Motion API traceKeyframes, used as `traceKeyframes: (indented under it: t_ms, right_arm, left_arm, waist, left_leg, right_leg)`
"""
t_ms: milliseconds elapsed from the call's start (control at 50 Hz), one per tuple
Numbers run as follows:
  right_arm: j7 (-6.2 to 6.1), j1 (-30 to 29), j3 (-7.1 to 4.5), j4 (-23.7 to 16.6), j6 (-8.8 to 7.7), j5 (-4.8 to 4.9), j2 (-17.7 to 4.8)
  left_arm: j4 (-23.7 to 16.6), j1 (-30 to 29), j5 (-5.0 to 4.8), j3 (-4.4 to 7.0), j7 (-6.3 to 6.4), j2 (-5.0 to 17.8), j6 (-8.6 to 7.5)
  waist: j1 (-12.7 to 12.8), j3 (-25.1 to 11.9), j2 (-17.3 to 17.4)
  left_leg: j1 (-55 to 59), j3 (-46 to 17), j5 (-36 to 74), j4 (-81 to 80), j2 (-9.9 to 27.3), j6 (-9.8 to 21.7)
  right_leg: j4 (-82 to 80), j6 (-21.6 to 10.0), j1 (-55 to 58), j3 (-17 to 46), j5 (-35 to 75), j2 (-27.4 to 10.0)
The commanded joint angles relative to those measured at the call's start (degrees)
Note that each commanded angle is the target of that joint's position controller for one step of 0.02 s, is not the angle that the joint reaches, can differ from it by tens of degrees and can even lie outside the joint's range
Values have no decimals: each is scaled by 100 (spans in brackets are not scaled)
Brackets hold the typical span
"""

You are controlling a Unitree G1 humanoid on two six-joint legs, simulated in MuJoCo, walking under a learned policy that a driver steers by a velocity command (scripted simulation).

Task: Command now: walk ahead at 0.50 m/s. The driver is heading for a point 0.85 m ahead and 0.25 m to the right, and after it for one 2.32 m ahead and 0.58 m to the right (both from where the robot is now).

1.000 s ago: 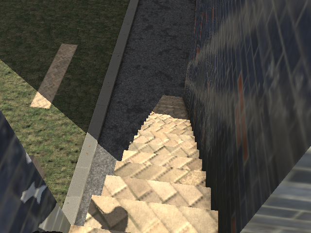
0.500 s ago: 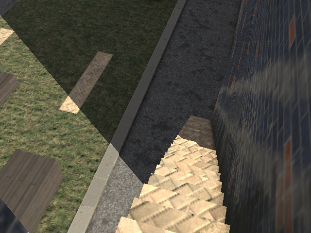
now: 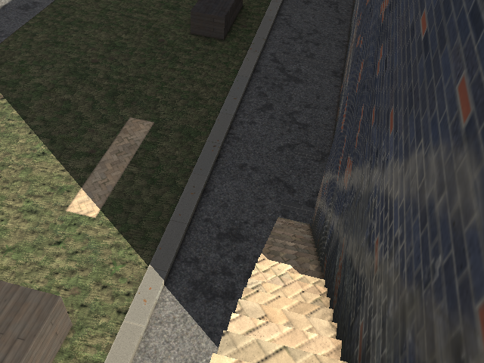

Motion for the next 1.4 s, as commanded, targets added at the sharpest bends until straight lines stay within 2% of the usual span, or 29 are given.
traceKeyframes:
  t_ms: [20,160,240,300,380,400,420,440,480,520,560,620,680,720,740,760,780,800,820,860,900,940,1000,1060,1140,1180,1240,1260,1400]
  right_arm:
    - [-72,832,-213,78,-13,90,-864]
    - [-327,2211,-458,714,-223,215,-500]
    - [-283,-1076,-394,-449,-80,-27,-663]
    - [-233,-1534,-375,-584,117,-125,-563]
    - [-21,-213,-228,-295,158,154,70]
    - [71,-115,-266,-470,255,260,166]
    - [227,1701,-151,-689,459,100,1290]
    - [349,811,46,-1059,566,59,1174]
    - [588,319,-153,-573,295,140,579]
    - [675,-10,-94,-844,215,-233,299]
    - [897,-228,-183,-1014,97,-84,146]
    - [1010,-856,-198,-1425,158,-397,46]
    - [1081,1965,-266,-346,119,-5,-14]
    - [823,4246,-37,501,322,-188,297]
    - [681,4140,223,470,401,-317,653]
    - [531,3029,261,320,287,-114,561]
    - [494,2403,66,256,304,-76,71]
    - [448,1946,-3,60,212,-151,54]
    - [368,1340,-10,-91,200,-233,-67]
    - [145,348,-110,-445,87,-785,-569]
    - [79,541,-31,-550,47,-103,57]
    - [-2,1287,19,-537,-12,-131,308]
    - [-83,1091,89,-589,268,-65,495]
    - [71,829,55,-587,500,67,302]
    - [369,-1193,44,-757,524,249,494]
    - [402,171,10,-915,539,255,655]
    - [480,-809,-77,-1311,800,222,352]
    - [425,-581,-54,-1325,756,367,488]
    - [304,-1840,-65,-1947,968,171,293]
  left_arm:
    - [-532,-826,-26,215,70,645,-38]
    - [-1104,-2719,-254,47,-24,670,-156]
    - [548,1479,-513,212,-30,983,289]
    - [1140,2968,262,388,-114,1610,194]
    - [1968,3250,-39,47,-157,1171,-265]
    - [1970,3146,-146,-13,-125,998,-154]
    - [1928,2468,-588,175,-37,2350,58]
    - [1787,1599,-662,492,261,2601,244]
    - [1523,2207,-36,288,524,1416,12]
    - [793,1206,176,17,949,828,-195]
    - [562,-200,9,-116,1370,807,-350]
    - [318,-48,-633,0,1249,805,-412]
    - [191,-260,-722,65,981,323,-486]
    - [-56,-1189,-662,184,490,432,-371]
    - [-305,-1062,-517,168,379,62,-297]
    - [-781,754,-381,-72,364,-893,-274]
    - [-591,1156,-464,-94,311,-775,-337]
    - [-151,1277,-396,0,318,-243,-303]
    - [-294,829,-120,-44,348,-413,-218]
    - [-542,103,-347,-106,189,-454,-118]
    - [-978,-957,-349,37,153,180,37]
    - [-1747,-2603,-186,-104,183,34,28]
    - [-1595,-1933,-321,-125,22,5,40]
    - [-1220,-814,-266,23,44,49,11]
    - [96,2662,8,62,180,361,64]
    - [67,1083,-323,-192,144,431,98]
    - [135,472,-318,-149,104,816,137]
    - [363,616,-230,-86,196,1199,80]
    - [75,780,-365,-598,533,76,324]
  waist:
    - [-463,884,1017]
    - [-1434,1582,1603]
    - [1033,501,500]
    - [1842,394,173]
    - [733,999,14]
    - [574,1517,-1486]
    - [-911,1034,-5526]
    - [-695,1077,-5195]
    - [-110,570,-680]
    - [-569,802,1502]
    - [-1065,816,-232]
    - [-490,772,423]
    - [-1041,936,645]
    - [-2284,1139,3188]
    - [-1917,1545,4105]
    - [1,1350,5771]
    - [277,1132,4767]
    - [354,865,1657]
    - [605,477,246]
    - [747,132,550]
    - [128,836,607]
    - [-654,1070,965]
    - [-444,1084,-292]
    - [-449,1324,331]
    - [1366,274,109]
    - [-139,12,-1307]
    - [-374,-50,716]
    - [-344,39,54]
    - [248,500,-431]
  left_leg:
    - [-125,-1319,3005,-365,965,899]
    - [3009,-3551,2745,802,2224,858]
    - [-2720,-953,-342,1433,856,-394]
    - [-1479,51,-340,5529,-755,-1388]
    - [-2086,0,-1237,7939,-1107,-1658]
    - [-2739,25,-399,7626,-1105,-1118]
    - [-4005,-879,784,7338,-874,-384]
    - [-5583,-1001,1031,6205,-39,-2]
    - [-5682,-1712,1943,5512,30,428]
    - [-3141,-1439,5316,1365,47,364]
    - [-169,-1071,8754,-142,210,-10]
    - [232,-784,10749,-2261,273,-331]
    - [872,-274,9811,-1834,670,-8]
    - [2117,-418,7645,-2934,366,1234]
    - [1540,-158,8449,-2895,-25,810]
    - [1030,-1482,8138,-2433,-733,396]
    - [620,-2673,6134,-2857,319,719]
    - [333,-2960,6096,-2651,734,933]
    - [-537,-3242,5772,-2177,933,1155]
    - [-2849,-5265,3310,-2425,1498,1663]
    - [-1671,-4573,1329,-1695,777,1436]
    - [-76,-4995,787,-1641,862,1551]
    - [-1424,-3484,160,-1301,379,1223]
    - [-1699,-2322,1645,-272,-119,839]
    - [-3668,-882,1163,4347,-954,-400]
    - [-3931,-1115,-577,4670,-399,-491]
    - [-3688,-930,-164,4948,141,-798]
    - [-4214,-1778,980,4908,423,-805]
    - [-3369,-724,2990,2454,546,-1086]
  right_leg:
    - [-32,106,-875,-321,-511,157]
    - [1202,406,-5739,1348,-2121,-699]
    - [896,254,2712,-166,1343,-137]
    - [-2024,-134,4249,115,1636,-664]
    - [-2098,1407,4002,711,977,-450]
    - [-1794,2030,3708,-117,1182,-42]
    - [-1142,1702,4515,560,1935,-639]
    - [-1631,469,3636,3215,-2945,-1708]
    - [-772,383,3728,3333,-2364,-1728]
    - [-945,705,1032,1641,-2504,-958]
    - [-495,885,-1224,328,-4830,-316]
    - [478,546,-121,-1031,-5543,-39]
    - [3023,360,-402,-1315,-5717,-120]
    - [7980,461,-1821,-2104,-7297,913]
    - [9336,39,-2180,-1852,-7798,1281]
    - [7199,-562,-2711,-460,-6283,922]
    - [6158,-612,-2904,-392,-5358,436]
    - [4751,-699,-2300,-45,-4103,184]
    - [3703,-461,-1441,-149,-3504,183]
    - [3991,24,929,225,-2320,85]
    - [2407,-10,-655,572,-1997,-59]
    - [1578,27,-2492,1109,-2654,-42]
    - [-850,-38,-202,487,-721,68]
    - [-2704,-78,1776,-368,-2107,231]
    - [-2383,-333,5518,107,1636,-999]
    - [-950,-987,5116,783,2784,-1293]
    - [-1252,-1281,3923,1791,2505,-1773]
    - [-649,-1750,3991,2584,3050,-2345]
    - [-696,-890,2657,1189,-130,-614]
